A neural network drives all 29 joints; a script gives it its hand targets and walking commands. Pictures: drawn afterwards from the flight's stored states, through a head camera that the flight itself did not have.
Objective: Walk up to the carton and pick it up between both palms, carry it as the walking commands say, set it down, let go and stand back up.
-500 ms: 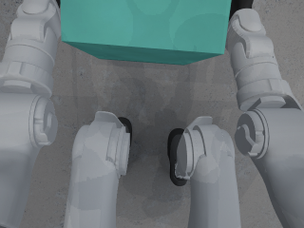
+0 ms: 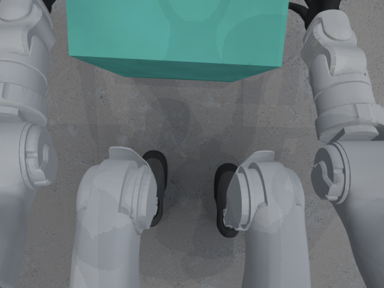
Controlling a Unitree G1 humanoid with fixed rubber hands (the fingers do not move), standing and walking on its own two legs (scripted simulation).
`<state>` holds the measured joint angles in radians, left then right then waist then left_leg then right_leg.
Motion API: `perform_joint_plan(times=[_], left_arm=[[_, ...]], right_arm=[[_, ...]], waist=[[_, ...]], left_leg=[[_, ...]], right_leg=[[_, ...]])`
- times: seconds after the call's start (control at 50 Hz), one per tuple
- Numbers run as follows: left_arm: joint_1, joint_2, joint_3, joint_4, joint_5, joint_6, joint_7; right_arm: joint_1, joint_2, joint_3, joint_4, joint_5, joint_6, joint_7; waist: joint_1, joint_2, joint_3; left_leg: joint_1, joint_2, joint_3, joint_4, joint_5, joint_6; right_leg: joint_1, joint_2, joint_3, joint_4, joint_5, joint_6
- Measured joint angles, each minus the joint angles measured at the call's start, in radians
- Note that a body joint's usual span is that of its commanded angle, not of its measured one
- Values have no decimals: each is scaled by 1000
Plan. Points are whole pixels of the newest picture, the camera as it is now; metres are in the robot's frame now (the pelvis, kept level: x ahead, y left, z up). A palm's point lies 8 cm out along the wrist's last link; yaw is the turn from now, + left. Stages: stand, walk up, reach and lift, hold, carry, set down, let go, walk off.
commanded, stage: set down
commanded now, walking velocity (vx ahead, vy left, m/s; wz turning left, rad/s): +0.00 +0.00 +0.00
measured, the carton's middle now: (180, 22) +0.54 +0.05 -0.22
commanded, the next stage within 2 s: let go in 1.28 s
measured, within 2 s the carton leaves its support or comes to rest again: neither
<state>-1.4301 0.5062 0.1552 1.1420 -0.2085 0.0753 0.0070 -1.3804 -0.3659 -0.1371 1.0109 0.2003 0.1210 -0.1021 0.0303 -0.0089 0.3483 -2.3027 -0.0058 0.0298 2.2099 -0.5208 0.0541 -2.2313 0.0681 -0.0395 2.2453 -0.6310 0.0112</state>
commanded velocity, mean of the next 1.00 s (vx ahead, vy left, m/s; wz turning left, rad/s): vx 0.00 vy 0.00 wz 0.00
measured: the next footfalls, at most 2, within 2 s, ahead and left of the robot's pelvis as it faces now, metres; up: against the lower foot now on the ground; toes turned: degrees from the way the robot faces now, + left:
none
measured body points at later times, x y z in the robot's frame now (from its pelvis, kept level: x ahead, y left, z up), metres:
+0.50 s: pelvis +0.00 +0.00 +0.09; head +0.34 +0.03 +0.39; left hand +0.55 +0.29 +0.00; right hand +0.57 -0.17 -0.01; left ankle +0.12 +0.10 -0.33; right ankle +0.10 -0.11 -0.33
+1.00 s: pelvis +0.02 +0.00 +0.23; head +0.33 +0.02 +0.56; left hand +0.55 +0.29 +0.15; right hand +0.57 -0.18 +0.14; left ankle +0.12 +0.10 -0.33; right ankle +0.10 -0.11 -0.33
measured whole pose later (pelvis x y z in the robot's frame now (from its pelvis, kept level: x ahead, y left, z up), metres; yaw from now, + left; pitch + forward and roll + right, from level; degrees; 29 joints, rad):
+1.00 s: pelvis +0.02 +0.00 +0.23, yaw +1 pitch +46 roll -2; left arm -1.20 0.48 0.30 0.95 -0.07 0.23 -0.14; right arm -1.13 -0.31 -0.28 0.80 0.09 0.27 -0.02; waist 0.01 0.00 -0.07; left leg -1.80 -0.04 -0.01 1.37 -0.37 0.03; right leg -1.75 0.05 0.00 1.39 -0.44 0.00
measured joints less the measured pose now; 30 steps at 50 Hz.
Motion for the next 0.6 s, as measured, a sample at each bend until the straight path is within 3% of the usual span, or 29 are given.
perform_joint_plan(times=[0.16, 0.44, 0.6], left_arm=[[30, 27, 10, -85, -13, 54, -19], [98, 16, 77, -119, 64, 117, -80], [130, 15, 101, -175, 77, 151, -104]], right_arm=[[38, 1, -10, -88, -4, 53, -18], [97, 22, -92, -107, -70, 104, 23], [128, 27, -111, -178, -77, 145, 30]], waist=[[-9, -11, -51], [-6, 6, -249], [-11, 0, -297]], left_leg=[[31, -7, -3, -36, -5, -5], [116, -17, -9, -262, 25, -6], [185, -23, -21, -412, 65, -16]], right_leg=[[32, -11, -2, -33, -8, -9], [109, -12, 15, -266, 37, -3], [174, -12, 17, -419, 83, -7]])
